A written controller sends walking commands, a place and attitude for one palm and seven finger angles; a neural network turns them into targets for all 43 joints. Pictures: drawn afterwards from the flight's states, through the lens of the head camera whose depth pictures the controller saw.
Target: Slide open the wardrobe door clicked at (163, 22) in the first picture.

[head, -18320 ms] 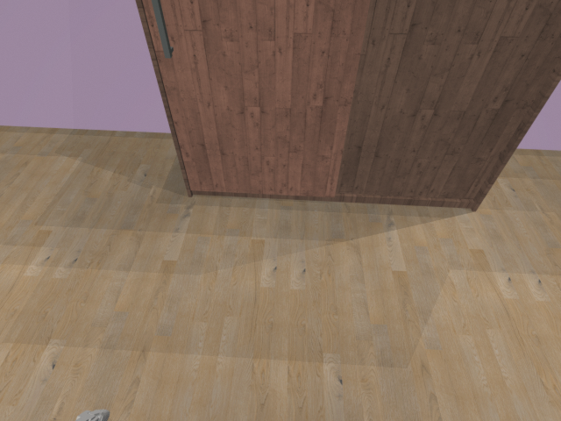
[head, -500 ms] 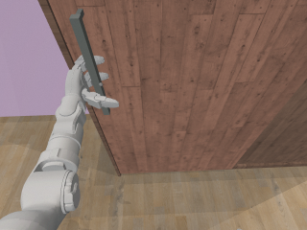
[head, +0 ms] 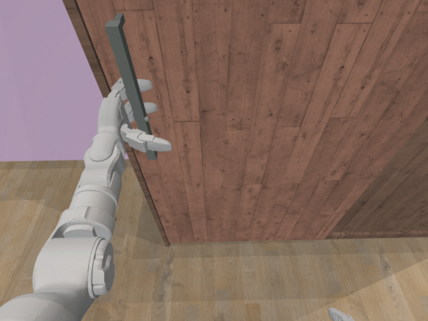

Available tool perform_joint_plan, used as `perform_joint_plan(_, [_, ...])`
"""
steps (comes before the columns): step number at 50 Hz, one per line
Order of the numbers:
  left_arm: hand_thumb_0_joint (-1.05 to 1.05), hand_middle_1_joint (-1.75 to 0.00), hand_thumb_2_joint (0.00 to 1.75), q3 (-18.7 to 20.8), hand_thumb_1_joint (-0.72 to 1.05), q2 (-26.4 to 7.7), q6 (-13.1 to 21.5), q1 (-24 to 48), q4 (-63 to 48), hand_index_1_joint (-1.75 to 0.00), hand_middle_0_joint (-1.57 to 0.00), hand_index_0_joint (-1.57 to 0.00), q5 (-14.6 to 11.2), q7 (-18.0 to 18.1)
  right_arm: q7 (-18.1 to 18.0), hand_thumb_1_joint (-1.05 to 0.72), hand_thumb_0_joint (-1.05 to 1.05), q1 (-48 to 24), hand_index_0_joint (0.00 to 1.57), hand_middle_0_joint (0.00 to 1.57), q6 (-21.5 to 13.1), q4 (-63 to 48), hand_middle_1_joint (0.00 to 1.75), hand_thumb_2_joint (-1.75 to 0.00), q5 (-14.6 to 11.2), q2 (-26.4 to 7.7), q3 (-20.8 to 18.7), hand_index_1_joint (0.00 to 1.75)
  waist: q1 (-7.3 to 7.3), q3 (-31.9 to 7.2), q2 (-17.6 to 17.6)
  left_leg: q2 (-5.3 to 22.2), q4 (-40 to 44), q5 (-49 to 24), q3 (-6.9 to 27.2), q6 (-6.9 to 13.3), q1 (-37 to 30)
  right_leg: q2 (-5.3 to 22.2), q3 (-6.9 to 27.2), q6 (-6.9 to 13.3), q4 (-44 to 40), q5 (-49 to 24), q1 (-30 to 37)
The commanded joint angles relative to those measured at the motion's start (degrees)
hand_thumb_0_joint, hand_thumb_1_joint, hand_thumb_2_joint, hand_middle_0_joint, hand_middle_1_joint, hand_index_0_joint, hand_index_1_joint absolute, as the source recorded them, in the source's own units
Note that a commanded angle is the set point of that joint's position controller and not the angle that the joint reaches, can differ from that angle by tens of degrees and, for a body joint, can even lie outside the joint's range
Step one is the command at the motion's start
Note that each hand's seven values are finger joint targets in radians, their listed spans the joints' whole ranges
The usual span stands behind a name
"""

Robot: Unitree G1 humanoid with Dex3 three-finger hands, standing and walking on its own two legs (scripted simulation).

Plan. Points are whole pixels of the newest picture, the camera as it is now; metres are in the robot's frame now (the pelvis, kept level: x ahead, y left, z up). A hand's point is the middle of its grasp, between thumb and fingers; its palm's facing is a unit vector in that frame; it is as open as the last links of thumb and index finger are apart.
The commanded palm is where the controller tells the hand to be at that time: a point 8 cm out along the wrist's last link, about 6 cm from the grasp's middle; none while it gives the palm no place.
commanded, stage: slide the fingers in behind the handle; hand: left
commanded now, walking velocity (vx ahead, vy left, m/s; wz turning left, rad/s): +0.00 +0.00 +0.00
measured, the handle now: (139, 100) +0.51 +0.16 +0.14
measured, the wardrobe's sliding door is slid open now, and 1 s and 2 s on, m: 0.00 0.00 0.00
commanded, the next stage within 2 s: grip the handle and tug to test in 0.10 s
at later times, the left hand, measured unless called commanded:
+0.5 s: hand (147, 118) +0.46 +0.13 +0.14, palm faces +0.02 -1.00 -0.01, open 11.8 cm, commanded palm +0.42 +0.19 +0.14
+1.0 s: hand (148, 117) +0.46 +0.14 +0.14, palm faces +0.02 -1.00 -0.01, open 5.3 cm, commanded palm +0.43 +0.19 +0.14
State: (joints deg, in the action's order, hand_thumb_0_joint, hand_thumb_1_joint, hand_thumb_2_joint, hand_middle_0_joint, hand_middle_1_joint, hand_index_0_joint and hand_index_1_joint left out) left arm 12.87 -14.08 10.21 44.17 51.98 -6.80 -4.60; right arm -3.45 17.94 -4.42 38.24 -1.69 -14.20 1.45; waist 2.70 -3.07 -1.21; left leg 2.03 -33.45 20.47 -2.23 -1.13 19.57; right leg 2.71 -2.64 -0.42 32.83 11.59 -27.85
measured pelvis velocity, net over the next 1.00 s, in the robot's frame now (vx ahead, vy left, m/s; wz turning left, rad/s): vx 0.01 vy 0.00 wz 0.00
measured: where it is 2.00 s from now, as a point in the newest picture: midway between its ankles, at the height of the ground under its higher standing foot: outside the picture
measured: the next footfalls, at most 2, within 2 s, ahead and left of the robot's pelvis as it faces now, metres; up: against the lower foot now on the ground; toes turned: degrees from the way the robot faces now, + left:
none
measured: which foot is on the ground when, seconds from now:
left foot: down 0.00-1.00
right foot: down 0.00-1.00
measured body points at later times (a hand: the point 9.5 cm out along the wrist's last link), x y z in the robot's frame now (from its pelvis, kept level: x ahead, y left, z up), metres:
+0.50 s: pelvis +0.00 +0.00 +0.00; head +0.04 -0.01 +0.45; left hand +0.45 +0.19 +0.14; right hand +0.08 -0.25 -0.12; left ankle -0.04 +0.13 -0.73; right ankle +0.05 -0.13 -0.73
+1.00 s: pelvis +0.01 +0.00 +0.00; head +0.05 -0.01 +0.45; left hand +0.45 +0.19 +0.14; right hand +0.09 -0.25 -0.12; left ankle -0.04 +0.13 -0.73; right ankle +0.05 -0.13 -0.73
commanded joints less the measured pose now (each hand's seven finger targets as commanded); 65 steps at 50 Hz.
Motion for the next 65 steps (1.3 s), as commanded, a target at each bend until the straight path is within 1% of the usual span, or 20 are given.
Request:
perform_joint_plan(1, [0.00,-1.20,0.30,2.04,-0.50,-10.75,4.08,28.05,-12.32,-1.20,-0.30,-0.30,-1.01,-0.01,-0.80,-0.90,0.00,1.74,0.20,0.20,-1.91,-5.64,0.30,-0.90,0.17,-7.58,-2.58,0.30,0.29,-19.01,2.48,-2.03,4.72,-13.25,0.02,1.73,1.74,-1.96,0.84,1.71,-1.16,-14.36,17.65])
perform_joint_plan(6, [0.00,-1.20,0.30,3.11,-0.50,-12.62,4.52,28.99,-12.67,-1.20,-0.30,-0.30,-0.57,-0.04,-0.88,-0.90,0.00,2.05,0.20,0.20,-1.78,-5.59,0.30,-0.90,0.31,-7.74,-2.61,0.30,0.23,-19.72,2.36,-2.04,4.61,-13.62,0.01,1.77,2.04,-1.89,0.99,1.68,-0.92,-14.76,18.12])
perform_joint_plan(10, [0.00,-1.20,0.30,0.92,-0.50,-9.57,4.80,27.91,-14.14,-1.20,-0.30,-0.30,-1.03,-0.50,-0.66,-0.90,0.00,1.88,0.20,0.20,-2.00,-5.91,0.30,-0.90,0.19,-7.42,-2.71,0.30,0.33,-20.19,0.48,-1.86,4.38,-15.67,-0.02,1.53,0.58,-2.06,0.66,1.87,-0.62,-16.31,17.66])
perform_joint_plan(19, [0.00,-1.26,0.48,0.08,-0.08,-8.43,3.76,27.76,-13.63,-1.26,-0.35,-0.35,-0.53,0.28,-0.58,-0.90,0.00,2.26,0.20,0.20,-1.87,-5.74,0.30,-0.90,0.41,-7.50,-2.80,0.30,0.58,-18.76,1.69,-1.85,4.84,-14.48,-0.01,1.65,1.08,-2.03,0.42,1.78,-1.16,-14.73,17.10])
perform_joint_plan(22, [0.00,-1.28,0.54,1.31,0.06,-9.90,3.65,28.00,-12.76,-1.28,-0.36,-0.36,-0.81,0.13,-0.67,-0.90,0.00,2.40,0.20,0.20,-1.81,-5.39,0.30,-0.90,0.35,-7.65,-2.76,0.30,0.63,-18.59,3.23,-1.89,4.77,-13.35,-0.14,1.76,2.05,-2.05,0.73,1.58,-1.34,-14.44,17.36])
perform_joint_plan(26, [0.00,-1.31,0.62,2.26,0.25,-10.72,4.28,27.38,-13.65,-1.31,-0.38,-0.38,-0.57,0.32,-0.73,-0.90,0.00,2.13,0.20,0.20,-1.91,-5.68,0.30,-0.90,0.43,-7.40,-2.71,0.30,-0.25,-20.42,0.37,-2.04,4.62,-14.75,-0.23,1.61,1.16,-1.97,0.88,1.85,-0.86,-15.49,18.26])
perform_joint_plan(27, [0.00,-1.31,0.64,1.18,0.29,-9.92,4.26,28.36,-13.25,-1.31,-0.38,-0.38,-0.58,0.24,-0.69,-0.90,0.00,2.39,0.20,0.20,-1.90,-5.38,0.30,-0.90,0.36,-7.46,-2.65,0.30,0.68,-19.27,2.64,-1.93,4.73,-14.32,-0.08,1.68,1.60,-2.07,0.69,1.71,-1.13,-15.38,17.97])
perform_joint_plan(29, [0.00,-1.33,0.68,1.76,0.39,-10.42,4.19,26.97,-11.99,-1.33,-0.40,-0.40,-0.61,0.22,-0.73,-0.90,0.00,2.52,0.20,0.20,-1.88,-5.34,0.30,-0.90,0.34,-7.69,-2.83,0.30,0.27,-18.59,3.31,-1.81,4.87,-13.71,-0.04,1.70,2.02,-2.01,0.53,1.75,-1.25,-14.40,17.93])
perform_joint_plan(32, [0.00,-1.35,0.74,-0.28,0.53,-8.51,4.16,30.03,-12.49,-1.35,-0.41,-0.41,-0.41,0.13,-0.66,-0.90,0.00,2.47,0.20,0.20,-1.93,-5.24,0.30,-0.90,0.31,-7.45,-2.74,0.30,1.20,-18.35,1.30,-1.97,4.62,-13.48,0.03,1.69,1.18,-2.02,0.63,1.72,-1.18,-14.17,16.11])
perform_joint_plan(34, [0.00,-1.36,0.78,2.17,0.62,-11.08,4.32,27.66,-12.83,-1.36,-0.42,-0.42,-0.37,0.33,-0.70,-0.90,0.00,2.90,0.20,0.20,-1.79,-5.38,0.30,-0.90,0.53,-7.78,-2.90,0.30,-0.04,-20.69,1.61,-1.89,4.37,-15.83,0.13,1.64,0.92,-2.00,0.59,1.96,-0.61,-15.97,18.21])
perform_joint_plan(37, [0.00,-1.38,0.84,-0.32,0.76,-7.96,4.00,27.89,-13.34,-1.38,-0.44,-0.44,-0.82,-0.11,-0.51,-0.90,0.00,2.48,0.20,0.20,-1.83,-5.46,0.30,-0.90,0.26,-7.43,-2.80,0.30,0.90,-19.56,1.77,-1.80,4.29,-15.99,-0.03,1.58,0.49,-2.17,0.47,1.79,-0.78,-16.61,16.96])
perform_joint_plan(40, [0.00,-1.40,0.90,0.27,0.90,-8.60,3.84,28.54,-12.73,-1.40,-0.45,-0.45,-0.88,0.01,-0.67,-0.90,0.00,2.60,0.20,0.20,-1.78,-5.45,0.30,-0.90,0.35,-7.62,-2.91,0.30,0.86,-19.26,3.03,-1.77,4.47,-15.11,0.15,1.71,1.00,-2.08,0.46,1.65,-0.91,-15.73,16.95])
perform_joint_plan(41, [0.00,-1.40,0.90,1.18,0.90,-9.95,3.70,28.45,-11.73,-1.40,-0.45,-0.45,-0.66,0.04,-0.75,-0.90,0.00,2.62,0.20,0.20,-1.65,-5.21,0.30,-0.90,0.31,-7.75,-2.78,0.30,0.66,-18.83,3.11,-1.85,4.52,-14.31,0.11,1.66,1.57,-2.04,0.57,1.68,-0.94,-15.17,17.04])
perform_joint_plan(43, [0.00,-1.40,0.90,-0.43,0.90,-8.24,3.68,30.91,-12.12,-1.40,-0.45,-0.45,-0.53,-0.04,-0.69,-0.90,0.00,2.46,0.20,0.20,-1.73,-5.25,0.30,-0.90,0.36,-7.47,-2.62,0.30,1.33,-17.95,1.34,-1.97,4.44,-13.68,0.13,1.66,1.30,-2.00,0.58,1.72,-1.13,-14.46,15.76])
perform_joint_plan(44, [0.00,-1.40,0.90,0.87,0.90,-9.83,3.97,30.62,-11.83,-1.40,-0.45,-0.45,-0.51,0.27,-0.79,-0.90,0.00,2.99,0.20,0.20,-1.62,-4.97,0.30,-0.90,0.50,-7.70,-2.86,0.30,1.15,-19.13,2.81,-1.91,4.20,-14.57,0.21,1.79,1.15,-1.97,0.54,1.70,-0.95,-15.08,16.86])
perform_joint_plan(46, [0.00,-1.40,0.90,2.19,0.90,-10.94,4.14,29.10,-12.93,-1.40,-0.45,-0.45,-0.59,0.13,-0.70,-0.90,0.00,2.76,0.20,0.20,-1.60,-5.39,0.30,-0.90,0.54,-7.56,-2.77,0.30,0.29,-21.43,1.42,-2.06,3.98,-16.42,-0.19,1.72,1.02,-1.98,0.90,1.75,-0.43,-17.62,18.60])
perform_joint_plan(49, [0.00,-1.40,0.90,2.70,0.90,-11.28,4.07,27.41,-11.59,-1.40,-0.45,-0.45,-0.79,0.05,-0.70,-0.90,0.00,2.87,0.20,0.20,-1.38,-5.42,0.30,-0.90,0.57,-7.72,-2.75,0.30,0.22,-20.07,3.38,-1.92,4.20,-15.88,-0.05,1.73,2.04,-1.98,0.63,1.71,-0.58,-17.09,18.88])
perform_joint_plan(55, [0.00,-1.40,0.90,1.52,0.90,-10.38,4.11,28.37,-14.36,-1.40,-0.45,-0.45,-0.65,-0.02,-0.66,-0.90,0.00,2.40,0.20,0.20,-1.31,-5.74,0.30,-0.90,0.37,-7.42,-2.74,0.30,0.51,-20.10,0.72,-1.90,4.24,-16.76,-0.25,1.67,0.92,-1.98,0.69,1.79,-0.61,-17.65,18.19])
perform_joint_plan(60, [0.00,-1.40,0.90,1.63,0.90,-10.31,3.60,28.49,-13.19,-1.40,-0.45,-0.45,-0.70,0.27,-0.71,-0.90,0.00,2.63,0.20,0.20,-1.24,-5.66,0.30,-0.90,0.45,-7.55,-2.75,0.30,0.85,-19.10,2.79,-1.78,4.46,-15.53,-0.12,1.75,1.50,-2.07,0.56,1.60,-0.91,-16.55,17.75])
perform_joint_plan(65, [0.00,-1.40,0.90,2.18,0.90,-9.94,3.31,23.20,-14.68,-1.40,-0.45,-0.45,-0.96,-0.13,-0.54,-0.90,0.00,1.87,0.20,0.20,-1.21,-6.52,0.30,-0.90,0.32,-7.29,-2.75,0.30,-0.60,-20.03,1.90,-1.80,4.67,-16.98,-0.50,1.65,1.26,-2.02,0.53,1.86,-0.74,-18.03,19.63])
